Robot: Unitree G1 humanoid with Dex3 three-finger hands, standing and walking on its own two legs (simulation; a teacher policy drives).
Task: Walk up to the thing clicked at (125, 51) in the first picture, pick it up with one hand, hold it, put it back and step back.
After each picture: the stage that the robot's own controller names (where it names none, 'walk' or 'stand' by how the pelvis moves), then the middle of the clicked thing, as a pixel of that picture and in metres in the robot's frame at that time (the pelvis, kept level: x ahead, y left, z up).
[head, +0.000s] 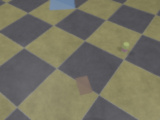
stand; (125, 47) +1.25 -0.39 -0.72
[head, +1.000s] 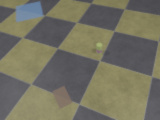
walk; (99, 48) +1.19 -0.01 -0.69
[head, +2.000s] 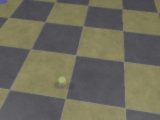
walk; (62, 83) +0.75 +0.24 -0.69
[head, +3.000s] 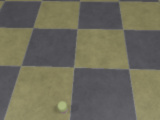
walk; (63, 107) +0.45 +0.20 -0.70
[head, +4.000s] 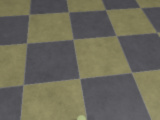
stand; out of the picture +0.39 +0.01 -0.71
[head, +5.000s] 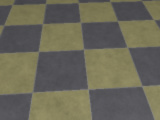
stand; out of the picture +0.35 +0.00 -0.72
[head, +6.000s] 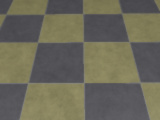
stand; out of the picture +0.34 +0.08 -0.70
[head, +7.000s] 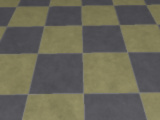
stand; out of the picture +0.32 +0.08 -0.73
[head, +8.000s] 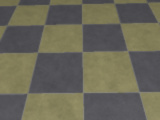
stand; out of the picture +0.31 +0.10 -0.73
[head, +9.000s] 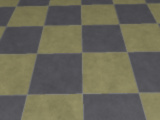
stand; out of the picture +0.31 +0.10 -0.73
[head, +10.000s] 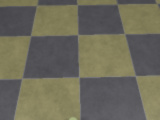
go down; out of the picture +0.33 +0.09 -0.71
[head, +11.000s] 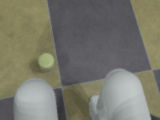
go down; (46, 63) +0.43 +0.11 -0.30
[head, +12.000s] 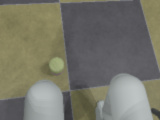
approach; (56, 67) +0.42 +0.09 -0.32
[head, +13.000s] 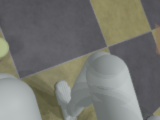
close in; out of the picture +0.43 +0.15 -0.24
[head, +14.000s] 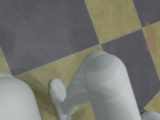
close; out of the picture +0.43 +0.16 -0.24
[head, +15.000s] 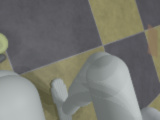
lift; out of the picture +0.41 +0.15 -0.24
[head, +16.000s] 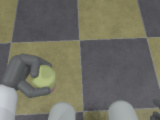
lift; (45, 81) +0.32 +0.15 -0.03
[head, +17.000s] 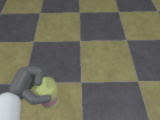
hold; (47, 93) +0.30 +0.16 -0.01
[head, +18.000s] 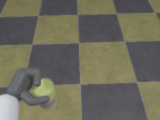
hold; (45, 94) +0.30 +0.16 -0.02
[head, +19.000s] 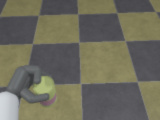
hold; (46, 92) +0.31 +0.16 -0.01
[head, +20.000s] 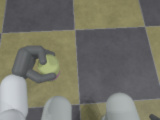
crouch; (50, 69) +0.38 +0.13 -0.09
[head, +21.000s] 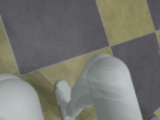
lower; out of the picture +0.70 +0.20 -0.28
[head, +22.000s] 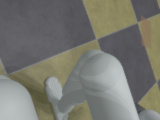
lower; out of the picture +0.70 +0.24 -0.27
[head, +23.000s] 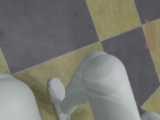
lower; out of the picture +0.70 +0.24 -0.27
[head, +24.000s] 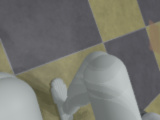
lower; out of the picture +0.70 +0.24 -0.27
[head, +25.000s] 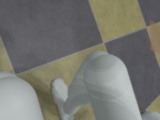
lower; out of the picture +0.70 +0.23 -0.27
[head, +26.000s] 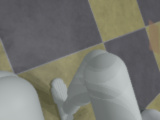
loosen; out of the picture +0.70 +0.23 -0.26
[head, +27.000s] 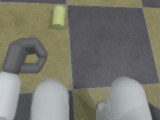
hold; (58, 17) +0.71 +0.14 -0.35
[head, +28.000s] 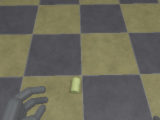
stand; (75, 85) +0.64 +0.09 -0.66
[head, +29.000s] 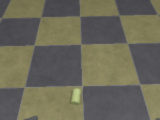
stand; (76, 96) +0.61 +0.09 -0.69
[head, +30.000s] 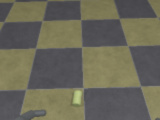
hold; (77, 98) +0.62 +0.09 -0.69
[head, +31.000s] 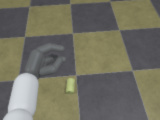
lower; (70, 86) +0.63 +0.11 -0.70
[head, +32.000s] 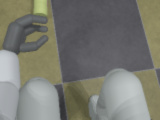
lower; (40, 5) +0.72 +0.13 -0.32
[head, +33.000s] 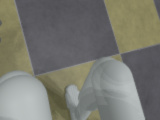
lower; out of the picture +0.71 +0.20 -0.28
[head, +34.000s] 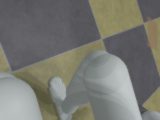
stand; out of the picture +0.70 +0.24 -0.26
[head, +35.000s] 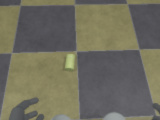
stand; (70, 62) +0.67 +0.10 -0.58
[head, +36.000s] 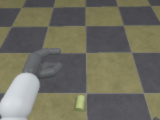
stand; (80, 103) +0.62 +0.07 -0.71
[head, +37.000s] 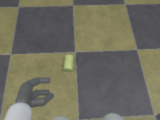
lower; (68, 63) +0.66 +0.09 -0.59
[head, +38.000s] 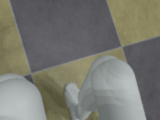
lower; out of the picture +0.72 +0.20 -0.27
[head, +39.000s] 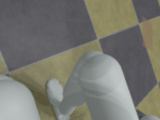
lower; out of the picture +0.71 +0.24 -0.27
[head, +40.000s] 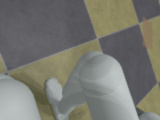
lower; out of the picture +0.71 +0.24 -0.27
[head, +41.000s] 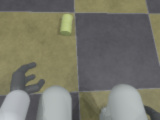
walk; (66, 25) +0.72 +0.11 -0.41
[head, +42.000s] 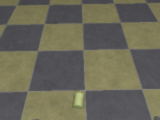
hold; (78, 100) +0.63 +0.07 -0.69
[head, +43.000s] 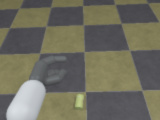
crouch; (79, 102) +0.63 +0.10 -0.72
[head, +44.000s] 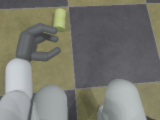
lower; (59, 20) +0.72 +0.09 -0.39
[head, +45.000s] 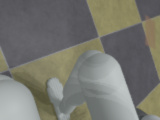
lower; out of the picture +0.72 +0.23 -0.28
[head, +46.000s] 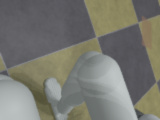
lower; out of the picture +0.72 +0.24 -0.28
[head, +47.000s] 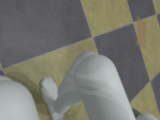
lower; out of the picture +0.71 +0.25 -0.29
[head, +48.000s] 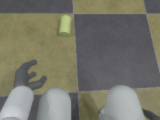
walk; (65, 26) +0.73 +0.10 -0.42
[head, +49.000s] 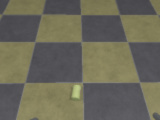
stand; (76, 92) +0.65 +0.07 -0.67
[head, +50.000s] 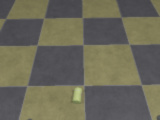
stand; (77, 95) +0.64 +0.08 -0.68
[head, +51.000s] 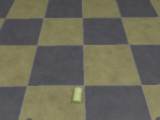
stand; (77, 95) +0.64 +0.07 -0.68
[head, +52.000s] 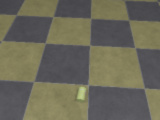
stand; (81, 94) +0.65 +0.07 -0.73
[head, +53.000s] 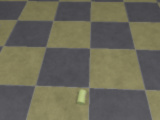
stand; (81, 97) +0.65 +0.08 -0.75
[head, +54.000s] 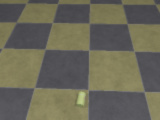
stand; (81, 99) +0.64 +0.08 -0.75
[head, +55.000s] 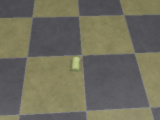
walk; (75, 64) +0.77 +0.09 -0.73
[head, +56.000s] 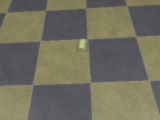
walk; (82, 45) +1.07 +0.13 -0.73
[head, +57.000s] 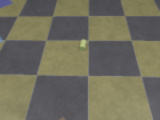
stand; (82, 45) +1.30 +0.10 -0.73
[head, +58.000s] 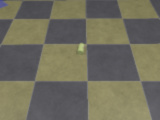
stand; (81, 49) +1.24 +0.09 -0.75
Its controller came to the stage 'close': yes
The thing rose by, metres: 0.69
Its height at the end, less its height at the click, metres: -0.02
